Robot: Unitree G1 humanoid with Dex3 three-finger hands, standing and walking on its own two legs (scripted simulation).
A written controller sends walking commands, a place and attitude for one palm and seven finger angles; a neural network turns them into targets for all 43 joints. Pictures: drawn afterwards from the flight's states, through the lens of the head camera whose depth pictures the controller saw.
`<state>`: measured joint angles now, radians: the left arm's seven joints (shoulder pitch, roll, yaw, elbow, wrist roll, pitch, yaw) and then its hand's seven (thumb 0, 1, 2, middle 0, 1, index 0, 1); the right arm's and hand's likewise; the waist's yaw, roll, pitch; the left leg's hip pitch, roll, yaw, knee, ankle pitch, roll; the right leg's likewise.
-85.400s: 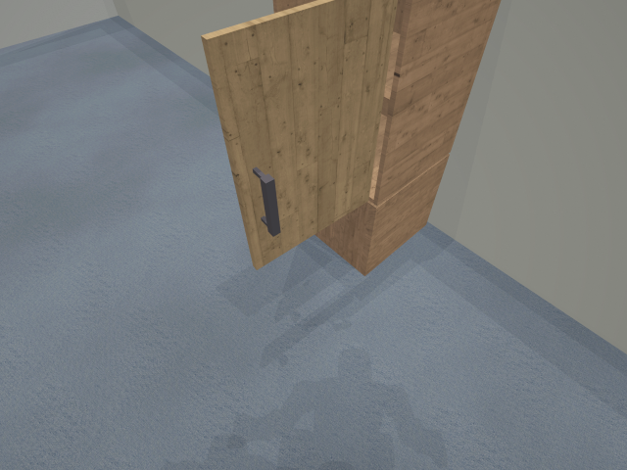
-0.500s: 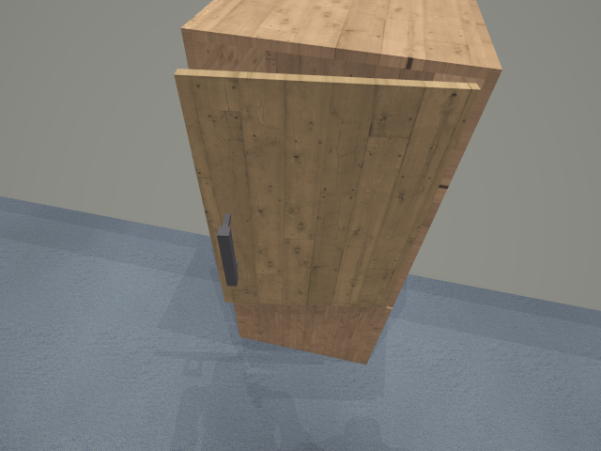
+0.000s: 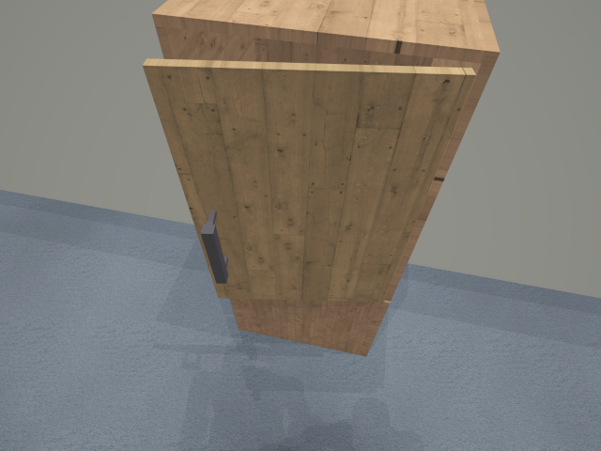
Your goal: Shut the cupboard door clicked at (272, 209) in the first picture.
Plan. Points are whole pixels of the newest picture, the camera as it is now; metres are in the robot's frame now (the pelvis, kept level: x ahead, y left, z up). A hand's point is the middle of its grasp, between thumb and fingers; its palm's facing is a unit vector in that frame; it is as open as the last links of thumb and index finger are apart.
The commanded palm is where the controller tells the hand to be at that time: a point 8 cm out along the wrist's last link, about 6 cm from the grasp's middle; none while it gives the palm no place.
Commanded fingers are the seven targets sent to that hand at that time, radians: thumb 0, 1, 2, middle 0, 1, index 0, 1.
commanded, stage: come to a stop and stand still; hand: left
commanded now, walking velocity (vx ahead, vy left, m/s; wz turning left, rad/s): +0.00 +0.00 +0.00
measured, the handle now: (217, 248) +0.47 +0.20 -0.09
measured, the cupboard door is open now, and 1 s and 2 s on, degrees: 11 11 11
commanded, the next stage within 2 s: none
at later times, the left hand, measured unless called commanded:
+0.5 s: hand out of the picture -0.06 +0.27 -0.17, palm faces +0.04 -0.97 -0.24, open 7.4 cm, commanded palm none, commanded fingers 0.00 0.90 0.90 -0.20 -0.30 -0.20 -0.30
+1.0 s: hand out of the picture -0.12 +0.31 -0.19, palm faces +0.09 -0.98 -0.18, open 7.4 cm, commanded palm none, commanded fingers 0.00 0.90 0.90 -0.20 -0.30 -0.20 -0.30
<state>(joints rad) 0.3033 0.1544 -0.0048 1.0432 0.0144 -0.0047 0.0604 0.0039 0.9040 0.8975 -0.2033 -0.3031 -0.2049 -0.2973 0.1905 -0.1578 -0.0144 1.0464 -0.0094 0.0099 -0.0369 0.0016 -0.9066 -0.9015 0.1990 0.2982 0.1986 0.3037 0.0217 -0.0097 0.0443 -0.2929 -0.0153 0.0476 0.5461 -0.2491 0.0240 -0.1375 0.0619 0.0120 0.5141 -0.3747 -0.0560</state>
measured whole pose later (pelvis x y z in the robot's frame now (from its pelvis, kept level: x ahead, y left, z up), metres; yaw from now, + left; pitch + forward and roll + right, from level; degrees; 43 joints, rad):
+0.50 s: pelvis -0.07 +0.06 +0.00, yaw +2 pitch -1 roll -2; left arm 0.32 0.24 0.01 0.95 0.03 0.02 0.03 0.00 0.90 0.90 -0.20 -0.30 -0.20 -0.30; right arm 0.26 -0.21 -0.02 0.98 -0.02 0.02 0.00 0.00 -0.90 -0.90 0.20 0.30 0.20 0.30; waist 0.01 0.00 0.02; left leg -0.34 -0.08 0.03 0.46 -0.12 0.11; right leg -0.22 0.01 0.00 0.54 -0.38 -0.05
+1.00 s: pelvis -0.14 +0.11 +0.00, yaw +2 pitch -3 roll -3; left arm 0.30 0.25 0.03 1.02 0.03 0.04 0.03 0.01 0.91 0.90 -0.20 -0.30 -0.20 -0.30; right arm 0.27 -0.21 -0.02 1.04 -0.02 0.02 -0.02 0.00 -0.90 -0.90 0.20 0.30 0.20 0.30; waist 0.02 -0.07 0.00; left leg -0.29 -0.11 0.06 0.38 -0.06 0.10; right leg -0.36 0.03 0.03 0.93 -0.38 -0.03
